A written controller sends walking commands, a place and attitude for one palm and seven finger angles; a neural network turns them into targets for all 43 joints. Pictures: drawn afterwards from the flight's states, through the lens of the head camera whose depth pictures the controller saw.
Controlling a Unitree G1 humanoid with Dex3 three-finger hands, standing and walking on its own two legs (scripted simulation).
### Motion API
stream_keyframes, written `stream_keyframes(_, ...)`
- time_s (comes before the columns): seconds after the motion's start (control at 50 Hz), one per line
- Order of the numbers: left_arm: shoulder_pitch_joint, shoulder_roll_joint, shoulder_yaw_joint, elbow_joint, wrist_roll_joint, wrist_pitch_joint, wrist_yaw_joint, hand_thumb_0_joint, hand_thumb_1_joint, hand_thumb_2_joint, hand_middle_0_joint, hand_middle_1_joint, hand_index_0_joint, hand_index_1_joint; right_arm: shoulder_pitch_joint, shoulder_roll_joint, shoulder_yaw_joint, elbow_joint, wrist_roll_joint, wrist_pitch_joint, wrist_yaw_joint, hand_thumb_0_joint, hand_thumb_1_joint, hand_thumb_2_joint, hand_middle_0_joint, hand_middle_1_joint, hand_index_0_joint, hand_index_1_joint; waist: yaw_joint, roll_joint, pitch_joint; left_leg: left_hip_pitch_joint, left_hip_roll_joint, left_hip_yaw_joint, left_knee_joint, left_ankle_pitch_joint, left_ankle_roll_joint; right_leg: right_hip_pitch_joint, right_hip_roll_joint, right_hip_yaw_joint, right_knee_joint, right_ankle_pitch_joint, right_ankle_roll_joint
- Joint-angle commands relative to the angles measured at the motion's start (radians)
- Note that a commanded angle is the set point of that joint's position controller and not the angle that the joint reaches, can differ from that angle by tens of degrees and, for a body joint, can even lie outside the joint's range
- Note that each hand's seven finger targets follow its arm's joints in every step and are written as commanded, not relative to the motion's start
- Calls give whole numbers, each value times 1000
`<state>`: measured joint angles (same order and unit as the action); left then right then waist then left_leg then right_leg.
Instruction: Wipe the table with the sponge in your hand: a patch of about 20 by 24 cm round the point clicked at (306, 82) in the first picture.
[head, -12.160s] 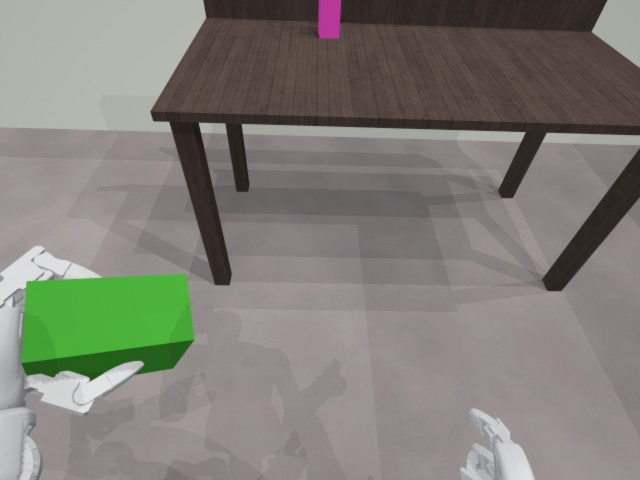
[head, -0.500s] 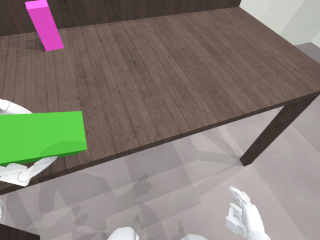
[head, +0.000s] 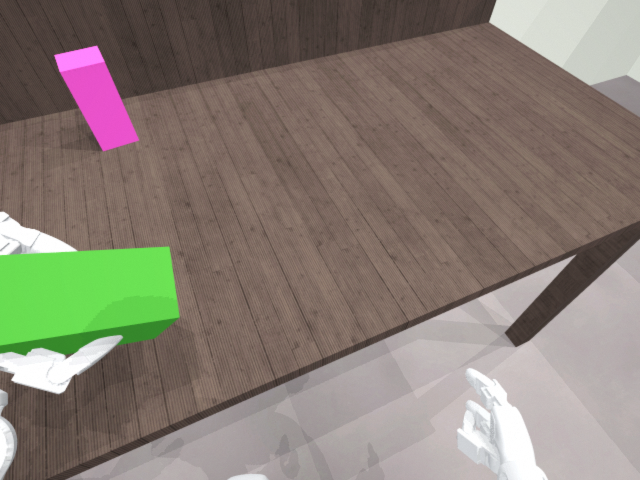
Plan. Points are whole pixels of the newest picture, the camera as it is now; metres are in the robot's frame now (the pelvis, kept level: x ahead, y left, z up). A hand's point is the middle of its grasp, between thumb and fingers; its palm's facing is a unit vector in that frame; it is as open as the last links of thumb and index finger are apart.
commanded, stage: come to a stop and stand still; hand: left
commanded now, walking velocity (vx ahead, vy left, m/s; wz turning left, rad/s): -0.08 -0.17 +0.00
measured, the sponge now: (114, 302) +0.24 +0.21 +0.15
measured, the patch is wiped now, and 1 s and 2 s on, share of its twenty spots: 0.00 0.00 0.00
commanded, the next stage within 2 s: look again from close up in 0.88 s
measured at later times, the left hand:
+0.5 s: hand out of the picture +0.24 +0.30 +0.20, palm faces +0.48 -0.79 -0.38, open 10.3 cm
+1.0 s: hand out of the picture +0.22 +0.29 +0.18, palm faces +0.39 -0.85 -0.35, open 10.3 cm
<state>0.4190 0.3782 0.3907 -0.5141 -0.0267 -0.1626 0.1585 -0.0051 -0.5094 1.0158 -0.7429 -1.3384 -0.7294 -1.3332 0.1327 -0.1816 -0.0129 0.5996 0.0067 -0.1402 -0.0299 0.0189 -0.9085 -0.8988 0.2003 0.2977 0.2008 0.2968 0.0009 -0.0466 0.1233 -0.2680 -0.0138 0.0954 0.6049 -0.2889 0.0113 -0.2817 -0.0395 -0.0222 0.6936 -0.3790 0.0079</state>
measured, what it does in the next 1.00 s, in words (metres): stands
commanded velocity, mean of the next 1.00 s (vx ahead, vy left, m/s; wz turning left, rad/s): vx -0.02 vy -0.01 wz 0.00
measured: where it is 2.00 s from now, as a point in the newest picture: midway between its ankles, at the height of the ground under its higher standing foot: outside the picture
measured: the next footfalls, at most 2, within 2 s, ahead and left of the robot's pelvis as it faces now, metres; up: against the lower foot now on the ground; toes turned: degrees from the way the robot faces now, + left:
none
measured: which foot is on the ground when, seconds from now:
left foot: down 0.00-1.00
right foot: down 0.00-1.00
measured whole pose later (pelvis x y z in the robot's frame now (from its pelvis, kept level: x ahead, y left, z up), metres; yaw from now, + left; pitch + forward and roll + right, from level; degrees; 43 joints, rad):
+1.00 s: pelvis +0.00 +0.04 +0.02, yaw +1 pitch +0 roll -1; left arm 0.39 0.36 0.34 -0.43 -0.02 -0.24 0.09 0.00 -0.51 1.02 -0.74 -1.34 -0.73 -1.33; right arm 0.20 -0.17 0.04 0.59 0.00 -0.18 -0.02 0.02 -0.90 -0.90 0.21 0.30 0.21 0.30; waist 0.03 -0.04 0.04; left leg -0.26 -0.01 0.07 0.46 -0.20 0.05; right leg -0.19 -0.02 -0.05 0.39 -0.19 0.02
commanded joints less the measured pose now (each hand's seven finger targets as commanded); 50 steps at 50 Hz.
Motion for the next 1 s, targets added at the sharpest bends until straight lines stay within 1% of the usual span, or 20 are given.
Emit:
stream_keyframes(0.0,13,166,129,-258,-18,-70,9,0,100,1300,-1200,-1600,-1200,-1600,-70,-117,1,-160,-6,-67,-16,0,-900,-900,200,300,200,300,12,112,-218,-43,121,-122,-169,221,3,212,9,69,-290,352,-32)
stream_keyframes(0.02,60,155,141,-215,-28,-60,8,0,100,1300,-1200,-1600,-1200,-1600,-70,-122,-10,-156,3,-59,-18,0,-900,-900,200,300,200,300,1,6,-232,5,88,-110,-126,199,-8,175,-11,128,-328,380,-55)
stream_keyframes(0.04,75,110,103,-191,-39,-53,1,0,100,1300,-1200,-1600,-1200,-1600,-47,-121,-8,-149,-2,-46,-20,0,-900,-900,200,300,200,300,-8,-21,-226,36,80,-107,-99,210,-13,144,-44,146,-353,408,-76)
stream_keyframes(0.12,19,117,85,-144,-37,-22,-2,0,100,1300,-1200,-1600,-1200,-1600,-84,-121,5,-146,-7,-22,-45,0,-900,-900,200,300,200,300,-5,133,-261,123,136,-119,-219,348,-10,142,7,69,-334,439,-21)
stream_keyframes(0.14,8,77,43,-136,-37,-15,-8,0,100,1300,-1200,-1600,-1200,-1600,-70,-116,9,-147,-10,-13,-48,0,-900,-900,200,300,200,300,-2,131,-254,122,148,-123,-233,392,-7,151,18,39,-337,438,-14)
stream_keyframes(0.24,-83,86,6,-191,-32,7,-5,0,100,1300,-1200,-1600,-1200,-1600,-88,-116,16,-165,-11,-4,-61,0,-900,-900,200,300,200,300,10,145,-260,127,134,-111,-252,365,-8,175,20,33,-370,433,-11)
stream_keyframes(0.32,-94,142,45,-263,-29,3,10,0,100,1300,-1200,-1600,-1200,-1600,-104,-123,8,-172,-8,-7,-64,0,-900,-900,200,300,200,300,12,173,-287,116,112,-112,-253,279,-10,198,6,51,-377,417,-18)
stream_keyframes(0.34,-1124,966,628,-419,156,-120,-8,0,100,1300,-1200,-1600,-1200,-1600,131,-171,-31,-159,-51,-40,-45,0,-900,-900,200,300,200,300,12,-103,-40,-70,146,-117,-77,318,34,-47,-68,105,-463,401,59)
stream_keyframes(0.36,-530,323,235,190,48,-71,-59,0,100,1300,-1200,-1600,-1200,-1600,20,-49,7,-91,-17,-30,-32,0,-900,-900,200,300,200,300,24,-70,-293,92,48,-99,-140,361,31,56,-90,101,-371,457,-65)
stream_keyframes(0.38,-259,183,126,209,7,-74,-79,0,100,1300,-1200,-1600,-1200,-1600,28,-145,-54,-173,-6,-49,-25,0,-900,-900,200,300,200,300,67,95,-275,150,73,-62,-126,373,2,68,-62,185,-362,579,-28)
stream_keyframes(0.42,-93,56,-5,-32,-45,-114,-81,0,100,1300,-1200,-1600,-1200,-1600,-8,-135,-42,-179,19,-61,16,0,-900,-900,200,300,200,300,46,278,-380,159,101,-96,-179,410,20,184,-40,95,-250,435,-22)
stream_keyframes(0.54,27,186,101,-153,-43,-128,-47,0,100,1300,-1200,-1600,-1200,-1600,-16,-147,-29,-200,12,-67,11,0,-900,-900,200,300,200,300,37,0,-242,-11,104,-156,-241,36,16,126,-16,63,-317,153,-18)
stream_keyframes(0.62,-89,262,180,-149,-40,-149,-36,0,100,1300,-1200,-1600,-1200,-1600,-29,-151,-23,-185,11,-76,-26,0,-900,-900,200,300,200,300,22,69,-184,11,101,-173,-264,-61,19,46,-19,93,-360,54,-25)
stream_keyframes(0.64,-110,203,126,-132,-39,-157,-43,0,100,1300,-1200,-1600,-1200,-1600,-10,-144,-20,-180,9,-77,-29,0,-900,-900,200,300,200,300,18,90,-185,-3,105,-185,-275,-80,26,63,-20,76,-352,54,-27)
stream_keyframes(0.72,-160,183,86,-144,-18,-164,-42,0,100,1300,-1200,-1600,-1200,-1600,-26,-141,-13,-165,13,-111,-23,0,-900,-900,200,300,200,300,24,177,-185,-7,110,-170,-299,-121,27,99,-8,69,-327,97,-26)
stream_keyframes(0.74,-152,135,41,-126,-17,-166,-47,0,100,1300,-1200,-1600,-1200,-1600,-1,-138,-9,-157,6,-112,-19,0,-900,-900,200,300,200,300,21,164,-186,-21,110,-182,-307,-126,28,114,-6,54,-326,106,-26)
stream_keyframes(0.84,-118,106,16,-96,-6,-150,-48,0,100,1300,-1200,-1600,-1200,-1600,6,-141,-8,-143,-1,-110,-2,0,-900,-900,200,300,200,300,20,105,-178,-16,98,-176,-301,-53,11,116,3,48,-348,139,-23)
stream_keyframes(0.92,-100,182,101,-120,-7,-137,-41,0,100,1300,-1200,-1600,-1200,-1600,-16,-139,-12,-153,3,-97,-4,0,-900,-900,200,300,200,300,21,108,-215,28,97,-159,-277,57,3,138,-3,54,-340,230,-22)
stream_keyframes(0.94,-89,124,49,-114,-15,-138,-51,0,100,1300,-1200,-1600,-1200,-1600,-1,-131,-6,-156,-2,-88,-3,0,-900,-900,200,300,200,300,17,103,-211,20,95,-164,-278,85,4,144,1,39,-340,249,-23)
stream_keyframes(0.98,-104,157,74,-154,-17,-137,-51,0,100,1300,-1200,-1600,-1200,-1600,-2,-136,-12,-167,-1,-84,-5,0,-900,-900,200,300,200,300,18,113,-228,38,97,-163,-266,149,-1,162,-2,43,-328,297,-24)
